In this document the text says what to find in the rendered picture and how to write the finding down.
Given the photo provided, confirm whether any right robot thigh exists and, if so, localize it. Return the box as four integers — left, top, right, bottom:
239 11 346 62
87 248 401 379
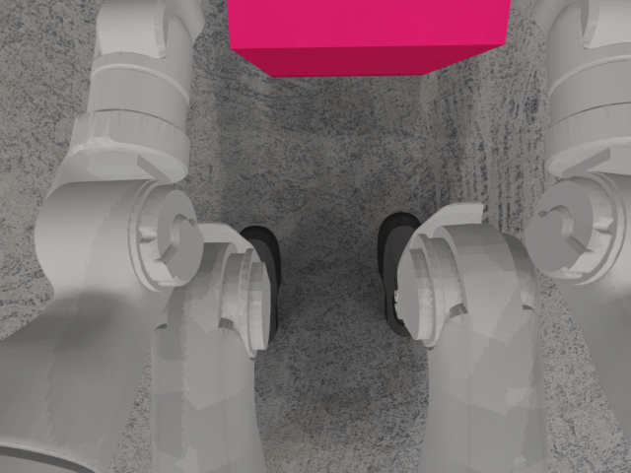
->
400 223 548 473

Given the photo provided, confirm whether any left robot forearm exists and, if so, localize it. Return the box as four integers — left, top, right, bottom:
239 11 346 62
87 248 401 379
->
35 0 205 264

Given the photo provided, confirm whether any carton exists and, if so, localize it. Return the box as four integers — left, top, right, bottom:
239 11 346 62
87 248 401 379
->
227 0 511 77

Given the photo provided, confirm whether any robot right upper arm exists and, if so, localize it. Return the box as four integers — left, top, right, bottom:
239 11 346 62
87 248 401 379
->
526 171 631 445

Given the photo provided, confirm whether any robot left upper arm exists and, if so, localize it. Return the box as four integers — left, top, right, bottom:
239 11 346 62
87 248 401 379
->
0 179 204 473

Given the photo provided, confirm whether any robot left foot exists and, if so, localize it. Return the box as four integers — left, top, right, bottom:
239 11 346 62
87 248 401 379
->
240 226 281 344

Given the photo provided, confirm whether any right robot forearm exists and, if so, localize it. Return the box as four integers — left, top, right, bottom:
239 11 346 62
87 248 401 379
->
532 0 631 178

